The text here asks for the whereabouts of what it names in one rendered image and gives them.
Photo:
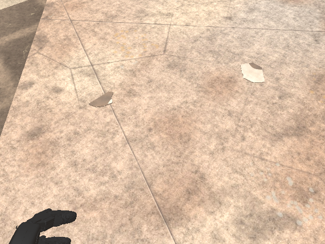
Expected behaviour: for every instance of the left robot hand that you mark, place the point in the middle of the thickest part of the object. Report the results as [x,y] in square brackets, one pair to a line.
[29,232]

